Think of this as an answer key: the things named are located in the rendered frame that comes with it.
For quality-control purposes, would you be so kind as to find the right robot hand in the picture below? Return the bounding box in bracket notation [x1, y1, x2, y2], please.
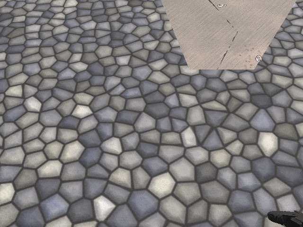
[267, 210, 303, 227]

